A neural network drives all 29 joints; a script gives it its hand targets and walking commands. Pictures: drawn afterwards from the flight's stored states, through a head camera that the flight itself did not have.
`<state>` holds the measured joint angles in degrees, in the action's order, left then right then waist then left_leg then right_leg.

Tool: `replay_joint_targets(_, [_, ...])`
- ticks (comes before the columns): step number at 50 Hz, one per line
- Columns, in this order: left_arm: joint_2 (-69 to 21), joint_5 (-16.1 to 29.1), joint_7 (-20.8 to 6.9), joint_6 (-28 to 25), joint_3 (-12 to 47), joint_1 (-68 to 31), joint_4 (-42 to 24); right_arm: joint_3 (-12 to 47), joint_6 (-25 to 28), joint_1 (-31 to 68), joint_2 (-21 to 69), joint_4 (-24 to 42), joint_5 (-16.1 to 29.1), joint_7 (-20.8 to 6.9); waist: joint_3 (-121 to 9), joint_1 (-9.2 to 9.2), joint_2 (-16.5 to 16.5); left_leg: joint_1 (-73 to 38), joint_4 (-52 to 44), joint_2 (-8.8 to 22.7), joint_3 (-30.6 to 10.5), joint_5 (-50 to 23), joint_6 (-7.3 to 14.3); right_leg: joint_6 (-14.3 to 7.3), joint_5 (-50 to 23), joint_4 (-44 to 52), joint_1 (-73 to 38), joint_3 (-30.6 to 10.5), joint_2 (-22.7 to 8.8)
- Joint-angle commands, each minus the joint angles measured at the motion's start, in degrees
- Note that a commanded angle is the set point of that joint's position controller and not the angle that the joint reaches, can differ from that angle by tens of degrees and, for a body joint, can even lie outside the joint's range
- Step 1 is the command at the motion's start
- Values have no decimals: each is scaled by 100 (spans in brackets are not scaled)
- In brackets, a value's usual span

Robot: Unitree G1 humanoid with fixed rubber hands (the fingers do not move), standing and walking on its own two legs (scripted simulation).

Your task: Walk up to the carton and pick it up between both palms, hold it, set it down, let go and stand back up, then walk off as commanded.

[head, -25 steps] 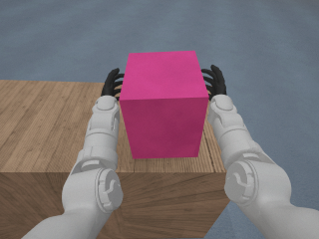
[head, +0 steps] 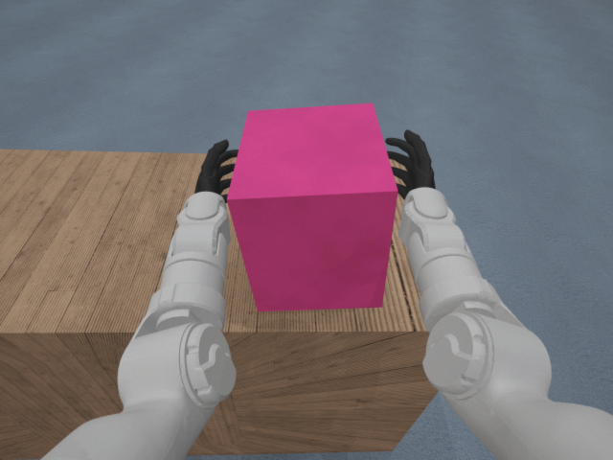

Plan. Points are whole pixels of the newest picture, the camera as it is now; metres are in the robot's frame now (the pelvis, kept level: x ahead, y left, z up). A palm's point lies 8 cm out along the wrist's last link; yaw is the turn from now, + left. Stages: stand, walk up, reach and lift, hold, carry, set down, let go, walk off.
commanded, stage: set down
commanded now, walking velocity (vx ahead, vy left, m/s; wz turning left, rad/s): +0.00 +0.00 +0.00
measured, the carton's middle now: (314, 208) +0.44 +0.00 +0.11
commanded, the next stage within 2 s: none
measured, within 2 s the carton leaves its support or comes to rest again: rests again in 1.84 s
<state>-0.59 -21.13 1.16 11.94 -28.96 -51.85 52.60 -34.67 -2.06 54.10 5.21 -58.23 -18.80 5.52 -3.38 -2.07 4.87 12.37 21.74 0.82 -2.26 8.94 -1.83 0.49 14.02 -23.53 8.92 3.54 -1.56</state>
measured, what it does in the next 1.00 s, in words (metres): stands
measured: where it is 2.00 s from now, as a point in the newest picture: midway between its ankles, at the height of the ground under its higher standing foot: outside the picture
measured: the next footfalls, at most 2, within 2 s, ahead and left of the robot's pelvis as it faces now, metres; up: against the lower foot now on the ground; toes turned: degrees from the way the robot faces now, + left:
none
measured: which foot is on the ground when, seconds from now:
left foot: down 0.00-1.00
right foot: down 0.00-1.00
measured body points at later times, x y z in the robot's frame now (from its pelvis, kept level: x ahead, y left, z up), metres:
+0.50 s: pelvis +0.01 +0.00 +0.00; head +0.00 +0.03 +0.45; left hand +0.44 +0.15 +0.12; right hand +0.43 -0.14 +0.14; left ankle +0.03 +0.14 -0.74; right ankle -0.02 -0.12 -0.74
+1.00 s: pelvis +0.01 +0.00 +0.00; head +0.00 +0.03 +0.45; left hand +0.44 +0.15 +0.11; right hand +0.42 -0.13 +0.13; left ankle +0.03 +0.14 -0.74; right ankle -0.02 -0.12 -0.74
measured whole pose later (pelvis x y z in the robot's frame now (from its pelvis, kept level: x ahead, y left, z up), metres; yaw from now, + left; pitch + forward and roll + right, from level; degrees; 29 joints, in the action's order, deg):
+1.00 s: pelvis +0.01 +0.00 +0.00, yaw +0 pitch +0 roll +0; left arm -0.6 -23.6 -1.3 5.7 -31.2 -48.7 54.8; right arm -40.2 0.9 49.1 10.3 -52.6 -27.5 3.2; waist -1.9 -2.1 4.4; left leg 12.4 21.7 0.8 -2.2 9.6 -2.0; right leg 0.5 14.7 -23.5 8.9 3.5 -1.6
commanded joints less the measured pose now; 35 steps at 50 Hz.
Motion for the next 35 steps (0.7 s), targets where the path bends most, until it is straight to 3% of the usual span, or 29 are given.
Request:
replay_joint_targets(1, [-2369,39,-772,-509,972,-4320,-274,1274,415,3834,2975,527,-182,-997,-2651,486,-649,-1266,-396,-184,1058,-1385,3,557,-2273,406,-918,176,240])
replay_joint_targets(22, [-2360,-184,-865,-805,752,-3886,-138,1232,559,3374,3207,676,-532,-1043,-2692,519,-552,-1035,-318,-199,1186,-1845,1,643,-3198,183,-1104,182,219])
replay_joint_targets(26, [-2443,-210,-863,-869,836,-3864,-259,1167,612,3263,3156,692,-630,-1057,-2722,467,-691,-1161,-321,-174,1175,-1912,-52,608,-2984,239,-946,243,235])
replay_joint_targets(35, [-2483,-226,-878,-997,777,-3842,-199,967,693,3233,3117,740,-846,-1086,-2638,454,-657,-1168,-358,-157,1204,-1758,-48,599,-2681,310,-770,282,242])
